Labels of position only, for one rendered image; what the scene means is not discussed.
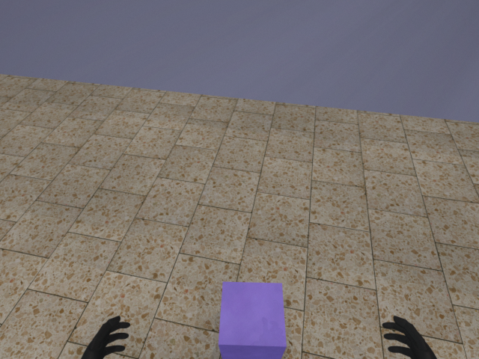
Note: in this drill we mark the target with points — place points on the robot left hand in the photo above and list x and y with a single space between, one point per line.
97 347

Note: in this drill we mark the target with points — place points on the carton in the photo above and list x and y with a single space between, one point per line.
252 322

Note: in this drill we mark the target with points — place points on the robot right hand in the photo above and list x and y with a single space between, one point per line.
418 348

